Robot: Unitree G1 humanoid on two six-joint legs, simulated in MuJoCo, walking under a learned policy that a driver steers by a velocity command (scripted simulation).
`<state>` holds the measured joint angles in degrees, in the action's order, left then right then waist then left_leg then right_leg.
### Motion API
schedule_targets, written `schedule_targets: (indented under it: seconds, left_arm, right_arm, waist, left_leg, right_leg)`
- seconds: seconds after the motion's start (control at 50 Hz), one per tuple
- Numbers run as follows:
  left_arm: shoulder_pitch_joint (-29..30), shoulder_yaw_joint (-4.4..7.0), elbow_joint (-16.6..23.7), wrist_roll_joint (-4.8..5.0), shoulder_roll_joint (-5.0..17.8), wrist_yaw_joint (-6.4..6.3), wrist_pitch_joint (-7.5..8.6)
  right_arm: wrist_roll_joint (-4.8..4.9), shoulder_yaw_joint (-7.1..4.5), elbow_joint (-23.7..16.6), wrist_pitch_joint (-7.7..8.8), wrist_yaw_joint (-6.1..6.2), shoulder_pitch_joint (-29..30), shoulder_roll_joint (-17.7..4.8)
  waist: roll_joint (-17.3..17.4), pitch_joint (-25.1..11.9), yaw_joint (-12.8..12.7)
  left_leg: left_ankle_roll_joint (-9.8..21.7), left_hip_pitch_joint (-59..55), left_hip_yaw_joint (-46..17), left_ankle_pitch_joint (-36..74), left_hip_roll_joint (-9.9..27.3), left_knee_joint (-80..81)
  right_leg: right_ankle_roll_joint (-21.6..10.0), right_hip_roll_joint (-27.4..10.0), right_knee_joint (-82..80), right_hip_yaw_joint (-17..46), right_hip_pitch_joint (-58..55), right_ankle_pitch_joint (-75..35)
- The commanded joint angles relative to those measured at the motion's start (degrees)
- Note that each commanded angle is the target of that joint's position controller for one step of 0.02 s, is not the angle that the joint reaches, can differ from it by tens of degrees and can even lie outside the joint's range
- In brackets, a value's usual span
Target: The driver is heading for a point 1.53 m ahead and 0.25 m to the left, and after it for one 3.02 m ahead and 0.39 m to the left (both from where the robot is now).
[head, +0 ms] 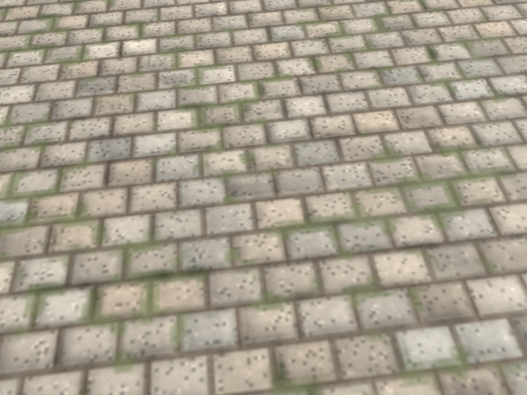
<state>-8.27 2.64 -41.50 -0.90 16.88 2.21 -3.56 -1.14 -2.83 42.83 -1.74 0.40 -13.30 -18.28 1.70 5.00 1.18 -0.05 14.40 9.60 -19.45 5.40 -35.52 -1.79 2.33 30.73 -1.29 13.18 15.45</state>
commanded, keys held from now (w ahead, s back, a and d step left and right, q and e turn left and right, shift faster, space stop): no key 0.08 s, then q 0.66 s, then no key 0.04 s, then w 0.14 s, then w+e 0.08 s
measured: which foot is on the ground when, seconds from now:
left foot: up 0.00-0.54, down 0.56-1.00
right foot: down 0.00-0.56, up 0.58-1.00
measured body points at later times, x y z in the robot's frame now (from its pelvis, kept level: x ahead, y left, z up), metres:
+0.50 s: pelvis -0.01 -0.01 +0.01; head +0.02 +0.00 +0.46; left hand +0.07 +0.27 -0.12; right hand +0.10 -0.27 -0.12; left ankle -0.05 +0.09 -0.70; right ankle -0.01 -0.09 -0.73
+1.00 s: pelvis +0.00 +0.03 +0.02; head +0.01 +0.05 +0.47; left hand +0.01 +0.32 -0.11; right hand +0.15 -0.21 -0.10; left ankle -0.05 +0.08 -0.73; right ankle +0.07 -0.10 -0.68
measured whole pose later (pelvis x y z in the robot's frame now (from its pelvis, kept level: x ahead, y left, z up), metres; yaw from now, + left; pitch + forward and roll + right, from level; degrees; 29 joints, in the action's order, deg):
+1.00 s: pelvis +0.00 +0.03 +0.02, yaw +19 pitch +1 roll -1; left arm -12.0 2.8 -49.3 -2.2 17.3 1.1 -1.5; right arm -1.4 -2.1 46.9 0.3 0.1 -18.0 -14.8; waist -1.6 0.3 0.9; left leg 6.0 5.2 -6.6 -11.2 -6.2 -16.3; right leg 1.6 -1.2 45.4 0.4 24.2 16.9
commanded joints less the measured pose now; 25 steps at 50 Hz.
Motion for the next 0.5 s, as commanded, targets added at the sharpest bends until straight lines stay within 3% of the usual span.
schedule_targets:
  seconds: [0.02, 0.04, 0.06, 0.08, 0.1, 0.12, 0.16, 0.22, 0.28, 0.38, 0.5]
  left_arm:
    - [-7.32, 3.70, 2.72, 0.02, 16.22, -1.26, 1.92]
    - [-8.59, 2.93, 1.66, 0.51, 12.47, -1.34, 2.05]
    - [-5.08, 1.63, 1.55, 0.52, 8.94, -1.61, 2.11]
    - [-1.48, 0.94, 1.83, 0.17, 6.99, -1.97, 1.98]
    - [0.18, 0.36, 1.90, 0.32, 5.68, -2.69, 2.23]
    - [0.31, -0.50, 1.59, 0.26, 3.90, -3.02, 2.52]
    - [-0.27, -1.72, 0.24, -0.06, 2.01, -3.35, 3.21]
    - [-1.45, -1.59, -2.05, -0.56, 4.35, -3.99, 3.34]
    - [-2.67, -0.73, -3.18, -0.21, 6.52, -4.32, 2.78]
    - [-3.18, 0.06, -3.89, -0.44, 6.12, -4.60, 2.70]
    - [-1.77, 1.09, -4.07, -0.69, 7.11, -4.23, 2.67]
  right_arm:
    - [-0.16, -0.42, -6.10, -1.05, 0.68, 0.59, -2.80]
    - [0.17, -1.00, -5.26, -1.80, 1.00, 1.79, -5.22]
    - [0.86, -1.03, -4.24, -1.95, 0.66, 1.49, -4.72]
    - [0.98, -1.17, -2.92, -1.65, 0.36, 0.28, -5.01]
    - [0.33, -1.34, -1.64, -1.58, 0.07, -1.29, -5.40]
    - [-0.02, -1.19, -0.01, -1.62, -0.29, -3.29, -5.10]
    - [0.53, -0.64, 1.74, -1.94, -0.91, -4.56, -3.31]
    - [0.68, -0.55, 2.46, -2.34, -0.97, -2.90, -3.05]
    - [0.48, -0.93, 2.52, -2.18, -0.55, -2.11, -3.90]
    - [0.50, -0.82, 1.70, -1.83, -0.53, -0.72, -2.40]
    - [1.16, -0.72, 0.16, -1.58, -1.24, -0.94, -1.20]
  waist:
    - [-16.71, -7.33, -3.88]
    - [-9.76, -6.82, -4.40]
    - [-8.65, -4.21, -2.41]
    - [-8.19, -3.29, -0.70]
    - [-9.55, -4.08, -0.17]
    - [-9.32, -6.18, 0.09]
    - [-7.21, -7.55, 0.16]
    - [-8.30, -4.49, -1.28]
    - [-8.43, -3.14, -2.19]
    - [-6.56, -3.20, -2.27]
    - [-7.91, -6.49, -1.30]
  left_leg:
    - [-0.67, 16.33, -5.14, -17.54, -4.44, -20.03]
    - [-0.68, 15.18, -9.34, -15.60, -2.46, -24.31]
    - [-0.50, 15.09, -10.38, -11.37, -2.05, -24.88]
    - [-0.56, 14.52, -10.72, -7.28, -1.58, -23.02]
    - [-0.78, 13.55, -9.92, -4.24, -1.84, -22.77]
    - [-1.15, 10.87, -9.81, -2.37, -2.32, -22.61]
    - [-1.65, 6.54, -10.98, -0.85, -3.07, -18.71]
    - [-1.66, 5.33, -12.52, -2.00, -4.92, -12.11]
    - [-1.20, 7.73, -11.44, -4.86, -5.26, -12.09]
    - [-0.39, 9.84, -9.80, -8.83, -4.39, -13.66]
    - [1.66, 3.40, -6.81, -8.10, -5.16, -5.22]
  right_leg:
    - [-12.30, -25.55, -14.15, 30.13, -9.10, -29.86]
    - [-14.23, -22.77, -12.80, 25.20, -9.05, -32.76]
    - [-13.09, -19.01, -12.88, 20.00, -7.35, -31.76]
    - [-10.54, -15.24, -13.44, 16.31, -7.17, -29.49]
    - [-9.35, -13.29, -13.36, 13.37, -8.55, -32.33]
    - [-8.83, -12.28, -13.12, 10.94, -9.34, -36.38]
    - [-7.77, -12.28, -13.89, 8.08, -9.23, -35.56]
    - [-6.99, -12.96, -14.61, 7.52, -8.40, -27.20]
    - [-8.97, -15.27, -13.57, 9.16, -9.26, -25.29]
    - [-12.70, -18.28, -12.46, 10.04, -9.72, -25.73]
    - [-11.49, -18.92, -8.40, 6.51, -8.66, -29.77]
Keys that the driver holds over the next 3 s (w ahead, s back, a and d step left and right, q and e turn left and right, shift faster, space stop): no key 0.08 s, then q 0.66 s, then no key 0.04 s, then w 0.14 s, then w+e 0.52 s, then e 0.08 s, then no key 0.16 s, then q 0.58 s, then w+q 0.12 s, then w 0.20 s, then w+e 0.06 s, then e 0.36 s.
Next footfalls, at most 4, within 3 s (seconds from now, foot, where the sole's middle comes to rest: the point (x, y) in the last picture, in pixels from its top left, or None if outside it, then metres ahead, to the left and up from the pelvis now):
0.56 left None -0.01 0.09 -0.77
1.24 right None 0.20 -0.06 -0.77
1.70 left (247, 370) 0.51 0.09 -0.77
2.16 right None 0.45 -0.09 -0.77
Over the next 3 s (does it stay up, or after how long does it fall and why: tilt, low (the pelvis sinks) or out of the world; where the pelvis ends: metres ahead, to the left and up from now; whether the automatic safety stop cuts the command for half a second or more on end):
stays up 0.51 0.09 0.01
